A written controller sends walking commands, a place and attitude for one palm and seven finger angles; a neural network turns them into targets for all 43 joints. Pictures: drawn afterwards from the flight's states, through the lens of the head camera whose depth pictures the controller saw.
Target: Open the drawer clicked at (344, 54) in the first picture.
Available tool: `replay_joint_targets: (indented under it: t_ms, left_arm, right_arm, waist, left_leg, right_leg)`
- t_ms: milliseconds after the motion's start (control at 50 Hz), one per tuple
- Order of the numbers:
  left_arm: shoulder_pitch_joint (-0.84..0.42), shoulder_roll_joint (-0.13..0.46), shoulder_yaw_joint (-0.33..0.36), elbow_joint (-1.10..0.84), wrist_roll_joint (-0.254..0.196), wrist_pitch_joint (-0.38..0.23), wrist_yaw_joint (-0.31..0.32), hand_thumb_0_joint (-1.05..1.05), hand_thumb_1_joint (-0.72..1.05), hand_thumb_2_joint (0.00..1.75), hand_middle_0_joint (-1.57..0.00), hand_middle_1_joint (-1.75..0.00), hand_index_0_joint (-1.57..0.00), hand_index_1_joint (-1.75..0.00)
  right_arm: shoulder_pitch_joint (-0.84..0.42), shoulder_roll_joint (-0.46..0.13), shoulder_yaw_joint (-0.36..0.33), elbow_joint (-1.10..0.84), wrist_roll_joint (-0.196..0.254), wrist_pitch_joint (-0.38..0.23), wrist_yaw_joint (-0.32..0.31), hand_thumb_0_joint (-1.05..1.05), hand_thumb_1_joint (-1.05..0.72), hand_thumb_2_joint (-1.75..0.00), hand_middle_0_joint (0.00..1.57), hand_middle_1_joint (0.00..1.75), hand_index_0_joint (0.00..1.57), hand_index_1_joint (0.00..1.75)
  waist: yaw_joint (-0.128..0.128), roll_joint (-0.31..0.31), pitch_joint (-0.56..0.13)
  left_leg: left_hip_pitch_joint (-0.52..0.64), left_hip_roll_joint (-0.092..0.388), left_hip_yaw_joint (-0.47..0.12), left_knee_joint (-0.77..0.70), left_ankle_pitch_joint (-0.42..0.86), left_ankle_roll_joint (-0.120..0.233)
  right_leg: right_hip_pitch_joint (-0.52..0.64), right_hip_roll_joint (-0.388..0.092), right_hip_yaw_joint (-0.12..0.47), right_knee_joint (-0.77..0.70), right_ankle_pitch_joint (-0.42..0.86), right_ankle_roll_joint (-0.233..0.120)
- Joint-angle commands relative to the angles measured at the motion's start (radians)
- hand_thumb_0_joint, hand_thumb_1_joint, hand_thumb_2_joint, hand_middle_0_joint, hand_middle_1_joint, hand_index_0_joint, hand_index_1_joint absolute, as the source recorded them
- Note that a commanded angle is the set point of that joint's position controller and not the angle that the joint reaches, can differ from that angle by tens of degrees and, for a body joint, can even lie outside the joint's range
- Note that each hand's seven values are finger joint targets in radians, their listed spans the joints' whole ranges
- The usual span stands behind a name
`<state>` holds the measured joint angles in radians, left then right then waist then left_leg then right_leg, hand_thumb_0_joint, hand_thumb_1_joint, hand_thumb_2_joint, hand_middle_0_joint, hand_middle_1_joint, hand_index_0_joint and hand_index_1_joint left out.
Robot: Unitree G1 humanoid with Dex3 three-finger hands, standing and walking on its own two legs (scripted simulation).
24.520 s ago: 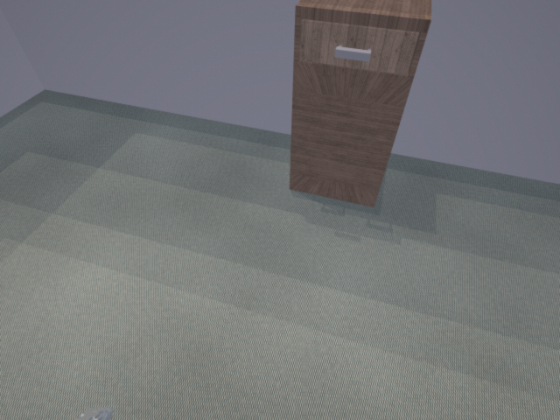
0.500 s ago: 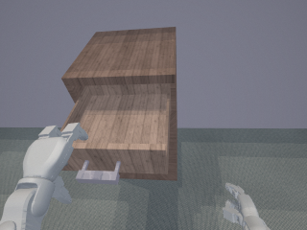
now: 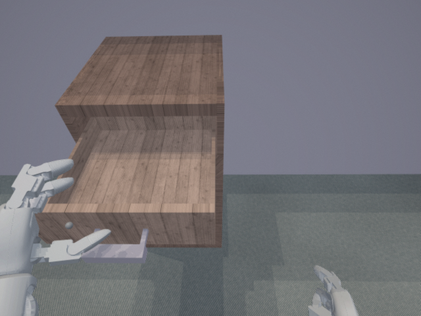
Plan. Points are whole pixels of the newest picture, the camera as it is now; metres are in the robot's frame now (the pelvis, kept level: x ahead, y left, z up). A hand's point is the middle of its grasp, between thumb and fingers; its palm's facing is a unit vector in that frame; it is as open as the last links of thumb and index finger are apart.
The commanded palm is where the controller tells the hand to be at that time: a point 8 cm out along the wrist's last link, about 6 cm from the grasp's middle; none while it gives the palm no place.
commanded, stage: draw the hand back to the body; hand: left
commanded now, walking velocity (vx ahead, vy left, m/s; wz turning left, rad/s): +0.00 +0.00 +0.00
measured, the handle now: (118, 243) +0.25 +0.23 -0.02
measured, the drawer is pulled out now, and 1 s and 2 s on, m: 0.29 0.29 0.29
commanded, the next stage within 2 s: step back with the hand held close in 0.54 s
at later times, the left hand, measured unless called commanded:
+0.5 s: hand (51, 236) +0.18 +0.24 +0.16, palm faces +0.43 -0.81 -0.40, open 7.7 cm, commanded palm +0.12 +0.28 +0.17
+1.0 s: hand (49, 253) +0.16 +0.24 +0.14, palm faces +0.31 -0.83 -0.47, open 7.4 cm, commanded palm +0.09 +0.29 +0.17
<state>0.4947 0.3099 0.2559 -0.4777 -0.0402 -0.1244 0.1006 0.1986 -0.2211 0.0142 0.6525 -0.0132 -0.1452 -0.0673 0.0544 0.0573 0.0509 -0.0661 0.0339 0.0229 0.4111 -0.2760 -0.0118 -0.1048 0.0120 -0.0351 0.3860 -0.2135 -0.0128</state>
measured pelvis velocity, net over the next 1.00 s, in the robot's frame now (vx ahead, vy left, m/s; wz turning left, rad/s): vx -0.04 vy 0.01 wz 0.01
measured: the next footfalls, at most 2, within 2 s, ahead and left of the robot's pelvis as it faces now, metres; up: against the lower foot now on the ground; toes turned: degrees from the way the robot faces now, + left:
right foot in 1.58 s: -0.11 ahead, -0.12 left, +0.00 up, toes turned -2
left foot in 1.86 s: -0.22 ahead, +0.10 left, +0.00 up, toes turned +2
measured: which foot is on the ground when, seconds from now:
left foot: down 0.00-1.00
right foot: down 0.00-1.00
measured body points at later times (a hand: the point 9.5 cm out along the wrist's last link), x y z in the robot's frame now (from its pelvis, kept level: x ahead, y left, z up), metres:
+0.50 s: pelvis +0.00 +0.00 +0.00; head -0.01 -0.02 +0.45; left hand +0.15 +0.28 +0.18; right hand +0.20 -0.20 -0.08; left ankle -0.03 +0.12 -0.74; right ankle +0.00 -0.11 -0.74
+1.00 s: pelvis -0.04 +0.01 -0.01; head -0.02 +0.01 +0.44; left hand +0.14 +0.29 +0.17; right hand +0.14 -0.24 -0.08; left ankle -0.03 +0.12 -0.74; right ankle +0.00 -0.11 -0.74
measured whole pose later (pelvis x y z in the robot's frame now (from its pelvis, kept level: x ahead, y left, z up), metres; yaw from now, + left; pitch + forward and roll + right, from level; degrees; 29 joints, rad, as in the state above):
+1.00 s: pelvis -0.04 +0.01 -0.01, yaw +0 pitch +1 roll -1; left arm 0.65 0.37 0.34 -0.58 -0.03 -0.16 0.14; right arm 0.20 -0.23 -0.03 0.52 0.00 -0.05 -0.09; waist -0.03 0.01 0.02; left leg -0.30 0.01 0.02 0.54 -0.27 0.01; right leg -0.33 -0.01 -0.04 0.49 -0.19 0.00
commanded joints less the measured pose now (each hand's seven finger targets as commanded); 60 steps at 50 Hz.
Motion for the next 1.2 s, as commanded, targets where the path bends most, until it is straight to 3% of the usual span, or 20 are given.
replay_joint_targets:
  t_ms: [0,60,120,180,220,260,320,520,560,620,640,660,700,740,880,920,960,1100,1140,1180]
  left_arm:
    - [-0.035,0.163,0.130,-0.214,-0.005,-0.063,0.022,0.00,0.34,0.66,-0.24,-0.66,-0.24,-0.66]
    - [-0.035,0.176,0.144,-0.239,-0.004,-0.062,0.025,0.00,0.44,0.70,-0.23,-0.59,-0.23,-0.59]
    - [-0.025,0.162,0.138,-0.210,-0.007,-0.054,0.022,0.00,0.55,0.75,-0.22,-0.52,-0.22,-0.52]
    - [-0.039,0.172,0.148,-0.208,-0.006,-0.051,0.025,0.00,0.65,0.80,-0.22,-0.46,-0.22,-0.46]
    - [-0.020,0.169,0.153,-0.191,-0.008,-0.047,0.025,0.00,0.73,0.82,-0.21,-0.41,-0.21,-0.41]
    - [-0.047,0.169,0.147,-0.207,-0.006,-0.043,0.022,0.00,0.80,0.86,-0.21,-0.37,-0.21,-0.37]
    - [-0.049,0.162,0.138,-0.201,-0.007,-0.040,0.022,0.00,0.90,0.90,-0.20,-0.30,-0.20,-0.30]
    - [-0.044,0.162,0.138,-0.198,-0.007,-0.034,0.023,0.00,0.90,0.90,-0.20,-0.30,-0.20,-0.30]
    - [-0.053,0.178,0.149,-0.214,-0.004,-0.034,0.025,0.00,0.90,0.90,-0.20,-0.30,-0.20,-0.30]
    - [-0.037,0.163,0.138,-0.196,-0.007,-0.036,0.025,0.00,0.90,0.90,-0.20,-0.30,-0.20,-0.30]
    - [-0.084,0.261,0.262,-0.241,-0.009,-0.077,0.029,0.00,0.90,0.90,-0.20,-0.30,-0.20,-0.30]
    - [-0.086,0.269,0.269,-0.243,-0.004,-0.093,0.026,0.00,0.90,0.90,-0.20,-0.30,-0.20,-0.30]
    - [0.011,0.186,0.195,-0.208,0.009,-0.095,0.022,0.00,0.90,0.90,-0.20,-0.30,-0.20,-0.30]
    - [0.068,0.156,0.166,-0.219,0.017,-0.091,0.031,0.00,0.90,0.90,-0.20,-0.30,-0.20,-0.30]
    - [0.173,0.201,0.219,-0.290,0.012,-0.094,0.074,0.00,0.90,0.90,-0.20,-0.30,-0.20,-0.30]
    - [0.190,0.211,0.233,-0.322,0.007,-0.103,0.077,0.00,0.90,0.90,-0.20,-0.30,-0.20,-0.30]
    - [0.194,0.228,0.249,-0.361,0.009,-0.113,0.082,0.00,0.90,0.90,-0.20,-0.30,-0.20,-0.30]
    - [0.147,0.184,0.217,-0.357,0.026,-0.139,0.101,0.00,0.90,0.90,-0.20,-0.30,-0.20,-0.30]
    - [0.117,0.179,0.208,-0.335,0.031,-0.144,0.106,0.00,0.90,0.90,-0.20,-0.30,-0.20,-0.30]
    - [0.076,0.184,0.195,-0.322,0.035,-0.143,0.110,0.00,0.90,0.90,-0.20,-0.30,-0.20,-0.30]
  right_arm:
    - [-0.153,-0.090,-0.036,-0.173,0.000,-0.061,-0.012,0.00,-0.90,-0.90,0.20,0.30,0.20,0.30]
    - [-0.157,-0.093,-0.038,-0.171,0.001,-0.064,-0.013,0.00,-0.90,-0.90,0.20,0.30,0.20,0.30]
    - [-0.152,-0.090,-0.040,-0.173,0.004,-0.055,-0.014,0.00,-0.90,-0.90,0.20,0.30,0.20,0.30]
    - [-0.154,-0.091,-0.036,-0.169,0.004,-0.055,-0.016,0.00,-0.90,-0.90,0.20,0.30,0.20,0.30]
    - [-0.153,-0.087,-0.037,-0.172,0.004,-0.050,-0.017,0.00,-0.90,-0.90,0.20,0.30,0.20,0.30]
    - [-0.159,-0.091,-0.035,-0.173,0.003,-0.051,-0.016,0.00,-0.90,-0.90,0.20,0.30,0.20,0.30]
    - [-0.156,-0.088,-0.032,-0.175,0.001,-0.052,-0.015,0.00,-0.90,-0.90,0.20,0.30,0.20,0.30]
    - [-0.161,-0.083,-0.029,-0.177,0.001,-0.052,-0.014,0.00,-0.90,-0.90,0.20,0.30,0.20,0.30]
    - [-0.166,-0.086,-0.031,-0.177,0.002,-0.054,-0.014,0.00,-0.90,-0.90,0.20,0.30,0.20,0.30]
    - [-0.163,-0.083,-0.032,-0.179,0.004,-0.052,-0.014,0.00,-0.90,-0.90,0.20,0.30,0.20,0.30]
    - [-0.128,-0.116,-0.038,-0.221,0.012,-0.023,-0.017,0.00,-0.90,-0.90,0.20,0.30,0.20,0.30]
    - [-0.132,-0.106,-0.038,-0.212,0.006,-0.010,-0.018,0.00,-0.90,-0.90,0.20,0.30,0.20,0.30]
    - [-0.125,-0.116,-0.049,-0.226,0.003,0.001,-0.018,0.00,-0.90,-0.90,0.20,0.30,0.20,0.30]
    - [-0.099,-0.121,-0.059,-0.243,-0.001,0.013,-0.021,0.00,-0.90,-0.90,0.20,0.30,0.20,0.30]
    - [-0.079,-0.113,-0.077,-0.292,0.006,0.046,-0.029,0.00,-0.90,-0.90,0.20,0.30,0.20,0.30]
    - [-0.076,-0.112,-0.079,-0.302,0.008,0.042,-0.027,0.00,-0.90,-0.90,0.20,0.30,0.20,0.30]
    - [-0.079,-0.112,-0.080,-0.299,0.002,0.028,-0.030,0.00,-0.90,-0.90,0.20,0.30,0.20,0.30]
    - [-0.044,-0.116,-0.067,-0.262,-0.028,-0.041,-0.035,0.00,-0.90,-0.90,0.20,0.30,0.20,0.30]
    - [-0.036,-0.120,-0.065,-0.253,-0.021,-0.051,-0.033,0.00,-0.90,-0.90,0.20,0.30,0.20,0.30]
    - [-0.018,-0.119,-0.069,-0.241,-0.023,-0.047,-0.032,0.00,-0.90,-0.90,0.20,0.30,0.20,0.30]
  waist:
    - [0.015,-0.023,-0.128]
    - [0.017,0.043,-0.130]
    - [0.014,-0.028,-0.119]
    - [0.012,0.020,-0.095]
    - [0.016,-0.022,-0.106]
    - [0.013,0.014,-0.098]
    - [0.012,-0.017,-0.101]
    - [0.015,-0.013,-0.093]
    - [0.015,0.030,-0.100]
    - [0.014,-0.009,-0.091]
    - [-0.032,-0.048,-0.025]
    - [-0.032,-0.046,-0.027]
    - [-0.045,-0.097,-0.091]
    - [-0.056,-0.081,-0.156]
    - [-0.064,-0.062,-0.254]
    - [-0.063,-0.063,-0.259]
    - [-0.059,0.001,-0.247]
    - [-0.060,0.135,-0.150]
    - [-0.066,0.087,-0.120]
    - [-0.083,-0.093,-0.088]
  left_leg:
    - [-0.025,0.003,0.013,-0.036,0.302,0.017]
    - [-0.019,0.000,0.016,-0.031,0.321,0.013]
    - [-0.023,0.004,0.012,-0.037,0.305,0.015]
    - [-0.031,0.001,0.009,-0.045,0.278,0.011]
    - [-0.026,0.003,0.006,-0.046,0.278,0.013]
    - [-0.026,-0.001,0.007,-0.045,0.273,0.012]
    - [-0.028,0.000,0.000,-0.050,0.262,0.014]
    - [-0.035,-0.004,-0.003,-0.050,0.254,0.014]
    - [-0.029,-0.005,-0.001,-0.051,0.243,0.010]
    - [-0.036,-0.003,-0.002,-0.052,0.226,0.015]
    - [-0.096,0.006,-0.015,-0.015,0.145,0.031]
    - [-0.101,-0.005,-0.030,0.002,0.114,0.030]
    - [-0.094,-0.002,-0.028,0.041,0.119,0.031]
    - [-0.097,0.015,-0.035,0.062,0.202,0.028]
    - [-0.187,0.057,-0.069,0.092,0.399,0.013]
    - [-0.217,0.066,-0.085,0.088,0.376,0.016]
    - [-0.248,0.079,-0.102,0.064,0.352,0.020]
    - [-0.505,0.173,-0.159,-0.053,0.084,0.078]
    - [-0.558,0.145,-0.138,0.009,-0.096,0.077]
    - [-0.475,0.032,-0.094,0.169,-0.289,0.036]
  right_leg:
    - [0.056,-0.020,0.001,-0.035,0.231,-0.003]
    - [0.051,-0.020,0.007,-0.037,0.243,-0.008]
    - [0.041,-0.017,0.000,-0.036,0.224,-0.001]
    - [0.029,-0.018,-0.001,-0.045,0.194,-0.004]
    - [0.032,-0.014,-0.003,-0.041,0.190,-0.003]
    - [0.027,-0.014,0.002,-0.050,0.189,-0.005]
    - [0.029,-0.016,-0.004,-0.047,0.175,-0.002]
    - [0.034,-0.018,-0.002,-0.052,0.174,-0.004]
    - [0.030,-0.017,0.001,-0.057,0.161,-0.006]
    - [0.024,-0.019,0.000,-0.058,0.144,-0.004]
    - [-0.107,-0.061,0.095,-0.109,0.170,-0.002]
    - [-0.125,-0.081,0.109,-0.125,0.174,-0.010]
    - [-0.127,-0.107,0.123,-0.111,0.168,-0.013]
    - [-0.098,-0.114,0.115,-0.059,0.246,-0.019]
    - [-0.033,-0.121,0.076,0.087,0.413,-0.032]
    - [-0.037,-0.114,0.069,0.111,0.379,-0.032]
    - [-0.057,-0.096,0.058,0.135,0.322,-0.026]
    - [-0.030,-0.024,0.028,0.291,-0.052,0.008]
    - [-0.046,-0.053,0.080,0.241,-0.041,-0.007]
    - [-0.236,-0.157,0.264,0.009,-0.157,-0.064]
